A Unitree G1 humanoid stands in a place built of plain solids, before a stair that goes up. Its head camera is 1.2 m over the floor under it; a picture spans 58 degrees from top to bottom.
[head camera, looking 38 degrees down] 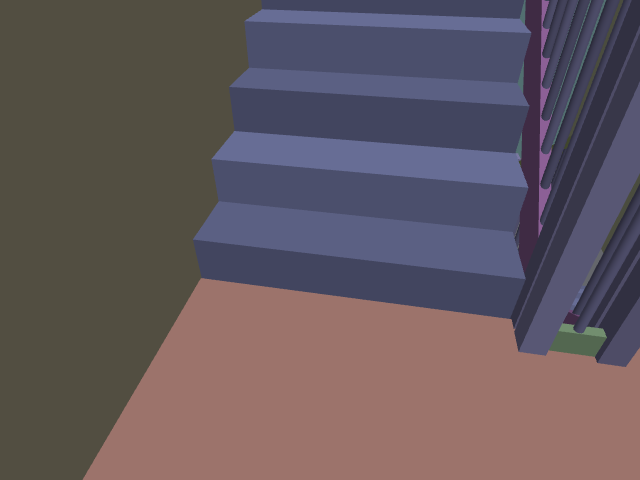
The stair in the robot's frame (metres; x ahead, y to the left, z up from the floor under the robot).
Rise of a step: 0.20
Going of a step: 0.27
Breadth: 1.20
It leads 11 degrees to the right of straight ahead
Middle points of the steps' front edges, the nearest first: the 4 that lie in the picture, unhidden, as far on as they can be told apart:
1.18 -0.11 0.20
1.45 -0.16 0.39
1.71 -0.21 0.59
1.98 -0.26 0.79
